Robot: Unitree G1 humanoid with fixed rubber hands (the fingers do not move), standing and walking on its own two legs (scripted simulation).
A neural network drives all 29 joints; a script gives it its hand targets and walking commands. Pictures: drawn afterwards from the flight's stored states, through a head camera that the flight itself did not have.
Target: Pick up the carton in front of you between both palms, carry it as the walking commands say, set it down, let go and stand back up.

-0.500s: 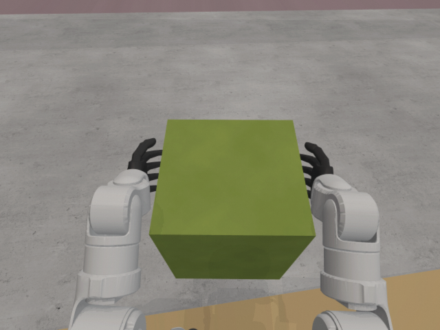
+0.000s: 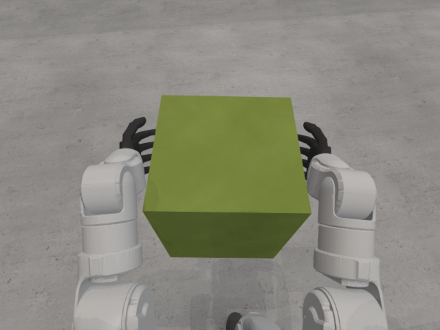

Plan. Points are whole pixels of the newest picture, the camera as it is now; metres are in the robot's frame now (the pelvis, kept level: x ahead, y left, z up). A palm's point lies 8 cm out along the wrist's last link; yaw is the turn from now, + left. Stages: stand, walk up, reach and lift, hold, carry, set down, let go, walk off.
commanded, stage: carry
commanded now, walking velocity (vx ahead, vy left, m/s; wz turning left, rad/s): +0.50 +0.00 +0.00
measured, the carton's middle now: (223, 186) +0.36 -0.02 +0.05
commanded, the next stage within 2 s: none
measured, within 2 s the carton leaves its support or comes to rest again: neither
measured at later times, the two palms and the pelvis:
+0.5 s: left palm (175, 82) +0.70 +0.09 +0.02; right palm (288, 85) +0.69 -0.21 +0.02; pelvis +0.35 -0.06 -0.06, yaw -4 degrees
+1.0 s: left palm (206, 16) +1.00 +0.00 +0.05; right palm (298, 14) +1.01 -0.30 +0.05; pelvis +0.67 -0.14 -0.05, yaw -1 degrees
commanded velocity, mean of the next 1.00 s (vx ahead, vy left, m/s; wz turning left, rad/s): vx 0.50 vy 0.00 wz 0.00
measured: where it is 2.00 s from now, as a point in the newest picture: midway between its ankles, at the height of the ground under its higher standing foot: (235, 137)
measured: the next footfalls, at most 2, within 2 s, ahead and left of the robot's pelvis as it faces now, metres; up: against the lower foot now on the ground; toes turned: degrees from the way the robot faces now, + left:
right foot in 0.06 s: +0.20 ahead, -0.06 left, -0.08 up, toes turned -4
left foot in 0.50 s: +0.52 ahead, -0.02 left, -0.08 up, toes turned +2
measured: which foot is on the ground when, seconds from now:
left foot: down 0.00-0.10, up 0.12-0.48, down 0.50-0.92, up 0.94-1.00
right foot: up 0.00-0.04, down 0.06-0.52, up 0.54-0.90, down 0.92-1.00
